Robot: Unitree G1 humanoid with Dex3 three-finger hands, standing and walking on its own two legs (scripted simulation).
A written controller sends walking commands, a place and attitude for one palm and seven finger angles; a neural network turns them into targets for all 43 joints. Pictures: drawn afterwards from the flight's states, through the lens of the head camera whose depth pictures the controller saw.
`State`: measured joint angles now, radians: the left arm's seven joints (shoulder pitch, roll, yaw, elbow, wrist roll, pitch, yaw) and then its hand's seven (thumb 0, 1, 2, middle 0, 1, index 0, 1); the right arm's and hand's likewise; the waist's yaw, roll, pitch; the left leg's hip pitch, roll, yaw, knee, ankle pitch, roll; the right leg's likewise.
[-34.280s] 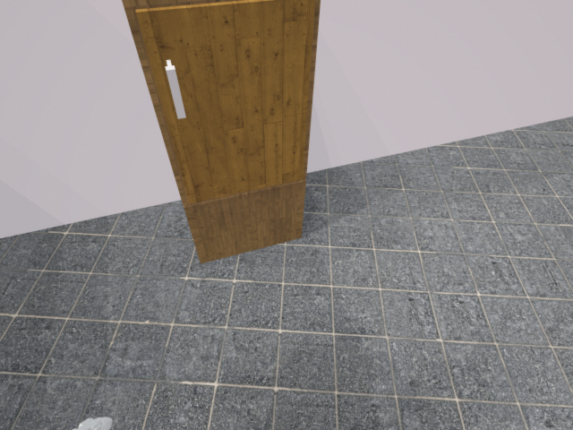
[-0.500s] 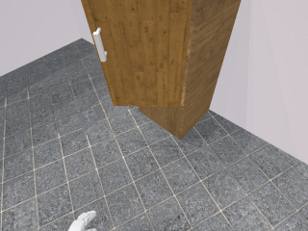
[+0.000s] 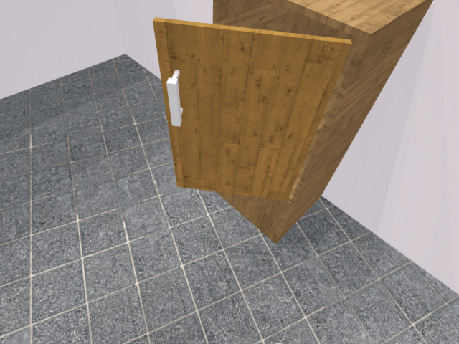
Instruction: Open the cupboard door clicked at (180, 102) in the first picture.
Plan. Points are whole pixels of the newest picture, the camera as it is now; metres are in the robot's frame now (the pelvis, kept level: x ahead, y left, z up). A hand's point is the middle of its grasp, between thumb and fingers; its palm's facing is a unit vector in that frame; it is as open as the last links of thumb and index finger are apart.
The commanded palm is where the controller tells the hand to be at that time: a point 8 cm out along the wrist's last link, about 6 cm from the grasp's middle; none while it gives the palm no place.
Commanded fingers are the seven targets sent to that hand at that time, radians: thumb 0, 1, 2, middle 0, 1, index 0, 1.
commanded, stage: come to a stop and stand still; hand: left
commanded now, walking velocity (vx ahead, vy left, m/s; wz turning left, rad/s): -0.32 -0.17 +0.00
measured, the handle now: (176, 98) +0.64 +0.19 +0.04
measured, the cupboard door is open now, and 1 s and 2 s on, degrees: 38 38 38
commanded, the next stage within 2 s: look again from close up in 1.10 s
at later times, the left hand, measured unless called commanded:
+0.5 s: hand out of the picture +0.11 +0.18 -0.18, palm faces +0.03 -0.98 -0.20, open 7.4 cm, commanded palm none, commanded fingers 0.00 0.90 0.90 -0.20 -0.30 -0.20 -0.30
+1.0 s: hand out of the picture +0.01 +0.22 -0.16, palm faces +0.01 -0.97 -0.25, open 7.4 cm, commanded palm none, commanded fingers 0.00 0.90 0.90 -0.20 -0.30 -0.20 -0.30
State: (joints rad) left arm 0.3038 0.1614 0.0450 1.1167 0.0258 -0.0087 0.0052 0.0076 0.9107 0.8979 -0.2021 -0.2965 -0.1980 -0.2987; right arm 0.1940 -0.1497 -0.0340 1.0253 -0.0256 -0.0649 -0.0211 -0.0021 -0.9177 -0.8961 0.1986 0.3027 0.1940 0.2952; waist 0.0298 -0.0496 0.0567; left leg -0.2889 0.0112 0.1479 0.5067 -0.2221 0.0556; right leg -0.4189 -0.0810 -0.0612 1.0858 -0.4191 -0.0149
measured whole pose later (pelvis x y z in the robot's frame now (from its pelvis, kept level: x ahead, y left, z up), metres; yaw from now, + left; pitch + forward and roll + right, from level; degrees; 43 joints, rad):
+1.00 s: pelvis -0.01 +0.03 +0.00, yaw -1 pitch -1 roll +1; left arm 0.32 0.18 0.00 0.99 0.03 0.02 0.02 0.01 0.90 0.90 -0.20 -0.30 -0.20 -0.30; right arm 0.31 -0.19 -0.02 0.96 -0.02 0.00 -0.01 0.00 -0.92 -0.90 0.20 0.30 0.20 0.30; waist 0.00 0.02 -0.01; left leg -0.24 -0.05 0.10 0.48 -0.23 0.07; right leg -0.30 -0.04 -0.03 0.52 -0.21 0.00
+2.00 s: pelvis +0.02 -0.01 +0.00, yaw +1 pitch -1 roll +0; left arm 0.37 0.13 0.02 1.07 0.02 -0.01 0.02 0.00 0.91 0.90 -0.20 -0.30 -0.20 -0.30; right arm 0.39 -0.14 0.00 1.11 -0.02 -0.01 -0.02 0.00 -0.91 -0.90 0.20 0.30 0.19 0.30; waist 0.01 0.00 -0.03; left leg -0.21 0.02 0.04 0.53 -0.32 0.02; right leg -0.22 0.03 -0.08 0.48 -0.26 -0.06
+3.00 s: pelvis -0.01 +0.03 +0.00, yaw +0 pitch -2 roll +0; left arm 0.33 0.17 0.00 1.02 0.03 0.01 0.02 0.00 0.91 0.90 -0.20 -0.30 -0.20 -0.30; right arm 0.29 -0.19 -0.01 0.99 -0.02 0.01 0.00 0.00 -0.93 -0.90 0.20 0.30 0.20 0.30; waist 0.01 0.03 0.00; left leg -0.23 -0.03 0.07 0.49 -0.23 0.06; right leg -0.30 -0.02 -0.05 0.51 -0.23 -0.02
